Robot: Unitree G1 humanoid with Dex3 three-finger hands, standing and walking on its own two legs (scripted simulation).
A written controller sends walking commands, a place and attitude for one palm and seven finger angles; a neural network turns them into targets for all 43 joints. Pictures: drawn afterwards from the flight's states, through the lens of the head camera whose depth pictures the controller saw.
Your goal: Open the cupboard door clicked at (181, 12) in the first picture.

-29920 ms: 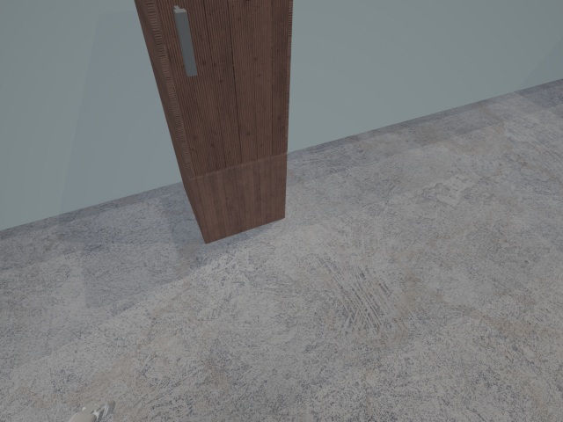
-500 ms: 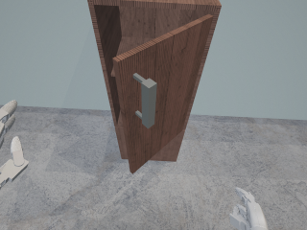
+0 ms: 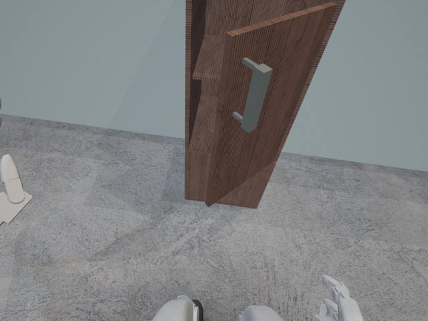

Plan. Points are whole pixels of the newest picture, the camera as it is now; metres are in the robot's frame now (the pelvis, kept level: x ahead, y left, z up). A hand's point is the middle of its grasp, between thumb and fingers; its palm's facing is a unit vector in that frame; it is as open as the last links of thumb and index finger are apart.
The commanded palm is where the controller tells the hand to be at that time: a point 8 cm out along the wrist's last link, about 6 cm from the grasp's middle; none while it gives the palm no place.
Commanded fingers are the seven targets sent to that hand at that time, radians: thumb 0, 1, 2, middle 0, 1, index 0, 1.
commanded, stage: step back with the hand held close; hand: left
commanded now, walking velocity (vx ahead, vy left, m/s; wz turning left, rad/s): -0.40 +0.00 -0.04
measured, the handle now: (248, 96) +0.53 -0.04 +0.14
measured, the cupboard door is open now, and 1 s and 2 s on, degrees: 46 46 46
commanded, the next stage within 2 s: stop stepping back and stand still in 0.08 s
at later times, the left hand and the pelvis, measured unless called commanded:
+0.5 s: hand out of the picture +0.08 +0.31 +0.21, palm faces +0.30 -0.89 -0.33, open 7.4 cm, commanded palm +0.00 +0.36 +0.20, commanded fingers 0.00 0.90 0.90 -0.20 -0.30 -0.20 -0.30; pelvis -0.17 +0.07 +0.03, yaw -5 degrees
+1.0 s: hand out of the picture -0.05 +0.37 +0.19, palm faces +0.44 -0.85 -0.30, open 7.4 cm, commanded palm -0.11 +0.42 +0.20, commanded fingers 0.00 0.90 0.90 -0.20 -0.30 -0.20 -0.30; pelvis -0.26 +0.13 +0.01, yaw -2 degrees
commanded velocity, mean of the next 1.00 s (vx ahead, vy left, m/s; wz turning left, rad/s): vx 0.17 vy -0.07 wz -0.02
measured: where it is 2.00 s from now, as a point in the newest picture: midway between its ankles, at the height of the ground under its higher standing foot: outside the picture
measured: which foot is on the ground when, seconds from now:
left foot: down 0.00-0.18, up 0.20-0.32, down 0.34-0.70, up 0.72-0.98, down 1.00-1.00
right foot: up 0.00-0.20, down 0.22-0.34, up 0.36-0.72, down 0.74-1.00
